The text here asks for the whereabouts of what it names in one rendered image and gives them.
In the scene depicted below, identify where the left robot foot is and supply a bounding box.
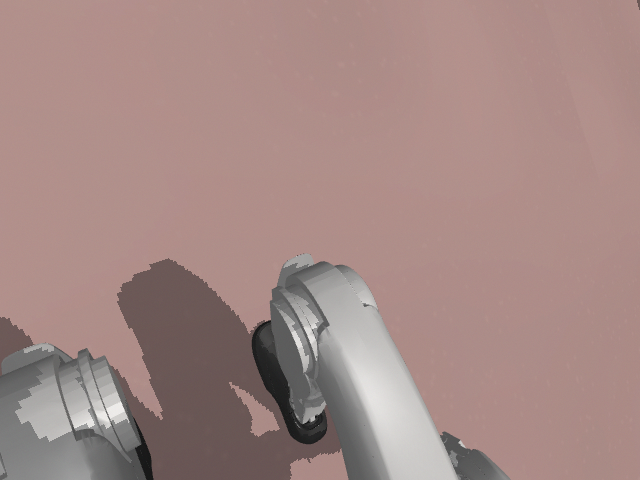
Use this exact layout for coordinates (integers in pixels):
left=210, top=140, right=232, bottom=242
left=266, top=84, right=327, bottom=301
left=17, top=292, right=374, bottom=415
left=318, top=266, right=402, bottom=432
left=133, top=417, right=154, bottom=480

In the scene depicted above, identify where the right robot foot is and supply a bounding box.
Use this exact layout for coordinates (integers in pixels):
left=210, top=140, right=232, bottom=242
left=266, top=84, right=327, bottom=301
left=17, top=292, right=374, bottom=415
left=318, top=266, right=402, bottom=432
left=252, top=321, right=327, bottom=444

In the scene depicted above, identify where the right robot hand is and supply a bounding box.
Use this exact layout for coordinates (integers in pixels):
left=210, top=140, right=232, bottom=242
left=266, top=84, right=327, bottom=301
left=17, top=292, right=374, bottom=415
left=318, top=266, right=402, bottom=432
left=440, top=431, right=511, bottom=480

